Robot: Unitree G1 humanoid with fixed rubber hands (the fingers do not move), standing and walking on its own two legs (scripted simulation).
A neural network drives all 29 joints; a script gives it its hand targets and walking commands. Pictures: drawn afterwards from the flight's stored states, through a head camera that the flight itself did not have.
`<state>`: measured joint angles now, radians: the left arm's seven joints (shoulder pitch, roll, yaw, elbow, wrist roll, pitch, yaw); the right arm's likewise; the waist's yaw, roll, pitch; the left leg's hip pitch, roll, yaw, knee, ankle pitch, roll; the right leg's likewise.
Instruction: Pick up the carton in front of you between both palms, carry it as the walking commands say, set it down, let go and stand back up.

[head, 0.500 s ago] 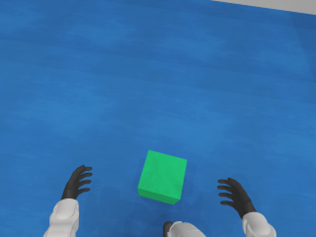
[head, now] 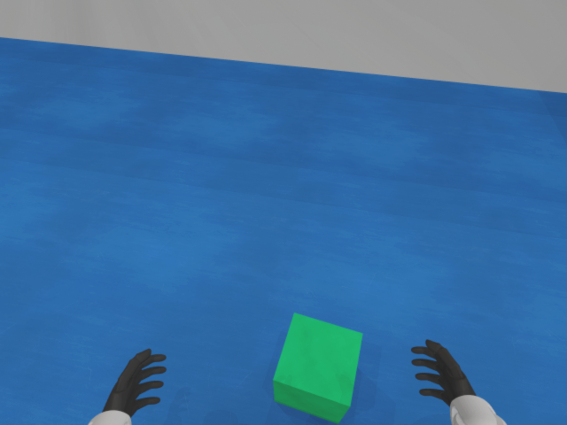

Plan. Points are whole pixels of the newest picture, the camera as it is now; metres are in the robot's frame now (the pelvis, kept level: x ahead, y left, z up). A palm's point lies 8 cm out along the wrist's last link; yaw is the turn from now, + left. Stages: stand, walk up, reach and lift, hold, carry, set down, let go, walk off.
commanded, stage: let go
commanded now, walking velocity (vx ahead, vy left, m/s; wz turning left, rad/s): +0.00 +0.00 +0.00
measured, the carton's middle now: (316, 369) +0.37 -0.10 -0.65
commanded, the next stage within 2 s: stand in 0.12 s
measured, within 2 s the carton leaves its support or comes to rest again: neither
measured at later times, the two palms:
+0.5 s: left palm out of the picture +0.11 +0.27 -0.08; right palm (495, 419) +0.14 -0.31 -0.11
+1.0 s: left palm out of the picture +0.11 +0.27 -0.08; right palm out of the picture +0.12 -0.32 -0.11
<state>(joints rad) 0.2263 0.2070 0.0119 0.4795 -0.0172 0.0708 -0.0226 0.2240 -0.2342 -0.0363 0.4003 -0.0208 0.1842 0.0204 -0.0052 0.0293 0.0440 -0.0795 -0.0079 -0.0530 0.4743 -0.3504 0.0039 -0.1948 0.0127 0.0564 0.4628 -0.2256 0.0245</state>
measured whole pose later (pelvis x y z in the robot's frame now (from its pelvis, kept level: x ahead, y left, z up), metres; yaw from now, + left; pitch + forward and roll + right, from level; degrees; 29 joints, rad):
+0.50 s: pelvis +0.01 -0.03 -0.01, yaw +2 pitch +0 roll +0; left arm 0.19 0.32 0.07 0.76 0.04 0.01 0.01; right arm 0.23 -0.35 -0.04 0.70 -0.04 0.01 -0.03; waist 0.01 0.07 0.02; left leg -0.14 0.01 -0.10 0.52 -0.38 -0.04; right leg -0.27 0.03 0.00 0.55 -0.29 -0.02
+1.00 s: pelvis +0.01 -0.03 +0.00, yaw +2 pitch -1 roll +0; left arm 0.13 0.33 0.05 0.89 0.03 0.01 0.01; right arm 0.20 -0.37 -0.01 0.83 -0.04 -0.01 -0.04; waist 0.01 0.05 0.02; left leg -0.08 0.01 -0.09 0.45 -0.34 -0.03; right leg -0.21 0.02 0.01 0.49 -0.26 -0.01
